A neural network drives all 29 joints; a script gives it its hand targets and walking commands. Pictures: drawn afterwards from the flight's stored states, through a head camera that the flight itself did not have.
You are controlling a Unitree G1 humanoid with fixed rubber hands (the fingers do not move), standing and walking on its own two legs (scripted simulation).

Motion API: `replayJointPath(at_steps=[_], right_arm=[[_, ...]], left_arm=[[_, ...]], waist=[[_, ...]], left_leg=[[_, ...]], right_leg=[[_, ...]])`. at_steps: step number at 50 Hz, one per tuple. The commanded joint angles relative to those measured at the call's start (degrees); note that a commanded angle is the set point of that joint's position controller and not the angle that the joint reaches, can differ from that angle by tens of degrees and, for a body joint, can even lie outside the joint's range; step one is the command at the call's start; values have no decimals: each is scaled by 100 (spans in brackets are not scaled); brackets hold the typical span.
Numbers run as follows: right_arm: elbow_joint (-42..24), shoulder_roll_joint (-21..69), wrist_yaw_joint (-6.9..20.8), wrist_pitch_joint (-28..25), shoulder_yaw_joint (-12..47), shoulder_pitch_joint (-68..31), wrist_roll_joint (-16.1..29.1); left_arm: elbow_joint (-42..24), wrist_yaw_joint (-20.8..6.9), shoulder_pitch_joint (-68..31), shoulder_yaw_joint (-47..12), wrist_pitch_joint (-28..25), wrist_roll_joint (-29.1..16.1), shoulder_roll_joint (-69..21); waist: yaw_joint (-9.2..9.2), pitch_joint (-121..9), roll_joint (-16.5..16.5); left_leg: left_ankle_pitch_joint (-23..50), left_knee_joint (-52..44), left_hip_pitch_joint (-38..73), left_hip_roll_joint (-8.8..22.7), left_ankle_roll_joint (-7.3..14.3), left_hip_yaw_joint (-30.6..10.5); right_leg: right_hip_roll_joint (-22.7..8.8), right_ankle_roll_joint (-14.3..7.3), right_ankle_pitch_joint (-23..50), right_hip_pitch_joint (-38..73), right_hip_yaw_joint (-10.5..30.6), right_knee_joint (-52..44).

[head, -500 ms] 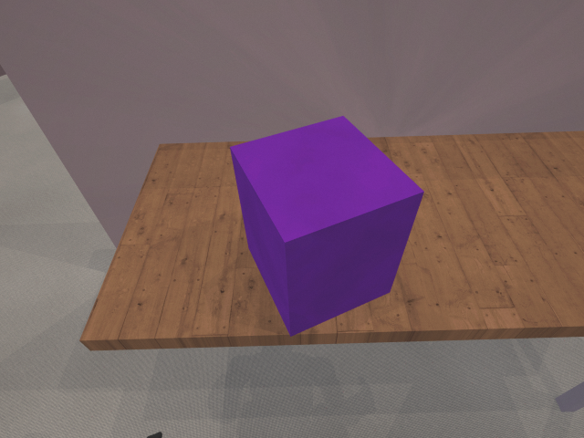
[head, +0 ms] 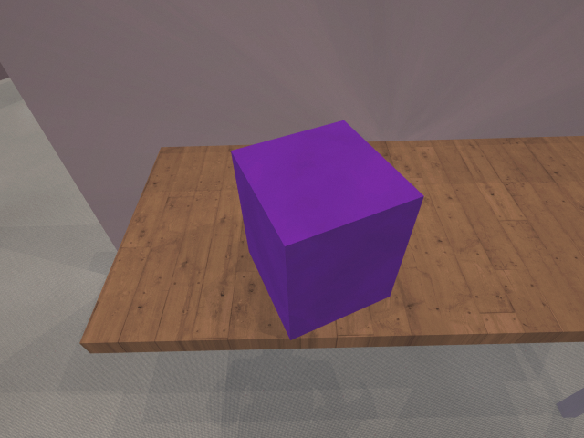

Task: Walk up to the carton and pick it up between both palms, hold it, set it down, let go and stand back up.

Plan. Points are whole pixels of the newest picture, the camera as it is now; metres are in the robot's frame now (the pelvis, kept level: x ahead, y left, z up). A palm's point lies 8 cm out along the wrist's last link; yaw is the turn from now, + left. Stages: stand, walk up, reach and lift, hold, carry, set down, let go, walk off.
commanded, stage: stand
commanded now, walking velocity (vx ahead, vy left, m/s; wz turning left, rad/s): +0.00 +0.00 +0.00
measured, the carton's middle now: (317, 229) +0.45 +0.00 +0.03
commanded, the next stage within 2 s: walk up in 1.94 s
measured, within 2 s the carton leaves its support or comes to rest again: neither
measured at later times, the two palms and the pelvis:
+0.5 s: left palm out of the picture +0.08 +0.25 -0.11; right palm out of the picture +0.09 -0.25 -0.10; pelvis +0.00 +0.00 +0.00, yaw +0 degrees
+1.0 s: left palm out of the picture +0.07 +0.25 -0.11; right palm out of the picture +0.08 -0.25 -0.11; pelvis +0.00 +0.00 +0.00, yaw +0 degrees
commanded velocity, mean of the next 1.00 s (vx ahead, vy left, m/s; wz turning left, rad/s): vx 0.00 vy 0.00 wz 0.00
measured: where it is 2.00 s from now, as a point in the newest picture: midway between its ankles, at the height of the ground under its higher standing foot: outside the picture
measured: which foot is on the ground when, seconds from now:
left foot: down 0.00-1.00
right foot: down 0.00-1.00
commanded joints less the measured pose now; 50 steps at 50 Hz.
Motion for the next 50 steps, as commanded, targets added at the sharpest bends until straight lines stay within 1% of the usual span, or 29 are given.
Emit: replayJointPath(at_steps=[1, 4, 7, 8, 10, 11, 12, 13, 15, 16, 19, 22, 23, 24, 26, 27, 28, 29, 31, 35, 36, 38, 40, 41, 42, 43, 44, 46, 50], right_arm=[[-467, -773, -22, -129, -204, -11, -6], [-457, -780, -23, -138, -217, 28, -1], [-412, -742, -28, -109, -182, 43, -8], [-366, -735, -30, -106, -181, 98, -2], [-413, -735, -41, -121, -189, 128, 10], [-379, -772, -43, -132, -181, 121, 23], [-386, -776, -42, -139, -169, 151, 22], [-417, -820, -44, -136, -180, 56, 6], [-394, -804, -41, -133, -189, 24, 1], [-395, -770, -42, -128, -182, 24, 12], [-373, -794, -46, -116, -161, 94, 26], [-365, -758, -52, -108, -158, 73, 18], [-348, -758, -58, -110, -180, 134, 24], [-348, -794, -49, -117, -171, 154, 4], [-358, -814, -52, -106, -182, 48, 5], [-362, -797, -54, -110, -171, 66, 1], [-341, -736, -51, -112, -164, 183, 3], [-310, -767, -54, -107, -161, 157, 1], [-298, -783, -60, -112, -184, 86, 0], [-287, -778, -59, -129, -173, 113, 18], [-278, -833, -57, -127, -193, 94, 33], [-248, -777, -57, -115, -172, 53, 20], [-256, -730, -55, -101, -162, 122, 23], [-240, -754, -60, -99, -172, 72, 7], [-224, -750, -65, -105, -176, 93, 11], [-200, -792, -68, -108, -188, 92, 0], [-183, -807, -69, -109, -212, 140, 7], [-169, -765, -59, -116, -194, 175, 0], [-148, -765, -64, -113, -200, 148, 2]], left_arm=[[-515, 33, 56, 233, -147, 6, 824], [-502, 33, 0, 242, -132, 5, 798], [-430, 41, 38, 231, -113, -12, 847], [-437, 43, 74, 225, -107, -15, 822], [-396, 46, 89, 213, -114, -13, 859], [-420, 47, 115, 199, -124, -9, 796], [-400, 43, 79, 208, -125, 0, 813], [-399, 36, 97, 202, -117, -19, 799], [-385, 49, 79, 191, -121, -8, 840], [-382, 57, 42, 200, -110, -18, 861], [-313, 62, 162, 177, -111, 2, 849], [-281, 49, 93, 196, -112, -13, 847], [-290, 52, 88, 186, -106, -22, 826], [-285, 50, 79, 177, -109, -12, 824], [-277, 42, 113, 183, -117, -24, 802], [-291, 49, 71, 187, -124, -27, 811], [-285, 58, 91, 215, -127, -25, 891], [-293, 50, 94, 233, -123, -22, 871], [-277, 51, 107, 210, -123, -26, 802], [-250, 68, 122, 203, -114, -23, 802], [-255, 69, 109, 201, -105, -10, 788], [-238, 72, 174, 190, -100, -15, 755], [-212, 78, 164, 192, -101, -12, 868], [-223, 71, 180, 170, -101, -14, 813], [-190, 71, 175, 183, -103, -8, 829], [-166, 70, 186, 176, -106, -13, 809], [-115, 75, 204, 173, -118, -7, 807], [-157, 71, 210, 201, -133, -33, 845], [-147, 75, 151, 205, -131, -35, 809]], waist=[[21, -232, -15], [4, -242, -150], [-16, -31, 12], [0, 50, -7], [1, -55, -51], [9, -150, 17], [-15, -221, -43], [13, -101, 37], [42, -134, 20], [29, -89, -56], [32, -125, 118], [25, 112, 28], [-24, 40, -70], [-10, -65, -107], [28, -16, -52], [-25, -29, -99], [-36, -89, -120], [14, -85, -92], [2, -146, 132], [2, -310, -80], [6, -166, 31], [51, -17, 22], [15, 11, -38], [20, 149, 160], [7, 123, 72], [32, 226, 102], [11, 174, 113], [23, -41, -124], [13, 37, -25]], left_leg=[[754, -567, 121, 350, 252, -396], [648, -592, 32, 359, 243, -437], [513, -619, -48, 295, 209, -376], [472, -627, -54, 311, 215, -388], [673, -668, 74, 371, 230, -420], [767, -665, 52, 388, 237, -446], [736, -716, 1, 379, 256, -453], [713, -698, -28, 378, 266, -452], [708, -740, -2, 357, 214, -423], [755, -723, -45, 322, 234, -439], [620, -752, 14, 327, 234, -436], [680, -694, -27, 351, 268, -456], [670, -744, -45, 361, 261, -455], [605, -742, -34, 355, 281, -478], [675, -683, 49, 348, 252, -433], [783, -697, 12, 347, 257, -482], [674, -716, -23, 299, 206, -416], [597, -685, -35, 288, 208, -398], [817, -665, 105, 322, 238, -450], [829, -755, 109, 371, 241, -512], [714, -790, -13, 395, 263, -526], [690, -770, -56, 362, 239, -494], [580, -799, -31, 323, 228, -447], [540, -815, -78, 308, 229, -444], [473, -851, -67, 306, 226, -460], [382, -908, -120, 327, 209, -469], [608, -901, -94, 352, 223, -520], [508, -813, 70, 360, 243, -465], [502, -833, 36, 350, 227, -454]], right_leg=[[-499, -134, 435, -77, 618, -764], [-462, -116, 377, 31, 577, -713], [-523, -155, 153, -163, 703, -870], [-506, -139, 84, -218, 677, -908], [-492, -137, 318, -110, 650, -831], [-478, -140, 474, 23, 602, -774], [-480, -144, 454, 79, 579, -745], [-482, -152, 443, 40, 620, -757], [-500, -142, 469, 72, 600, -762], [-470, -137, 500, 38, 592, -777], [-475, -104, 355, -6, 588, -795], [-495, -110, 416, -105, 662, -838], [-475, -111, 422, -47, 599, -838], [-454, -110, 316, -6, 558, -849], [-467, -101, 425, -58, 597, -840], [-479, -126, 590, 14, 588, -814], [-515, -143, 419, 16, 571, -869], [-507, -142, 248, 8, 599, -914], [-495, -144, 457, 1, 626, -869], [-466, -108, 477, 171, 565, -778], [-481, -122, 470, 198, 551, -768], [-487, -122, 438, 78, 581, -842], [-486, -115, 242, -57, 580, -908], [-497, -121, 245, -96, 641, -915], [-497, -121, 225, -93, 648, -933], [-480, -112, 193, -142, 628, -933], [-484, -113, 403, 22, 605, -877], [-496, -132, 246, 29, 612, -957], [-505, -147, 242, 7, 624, -984]])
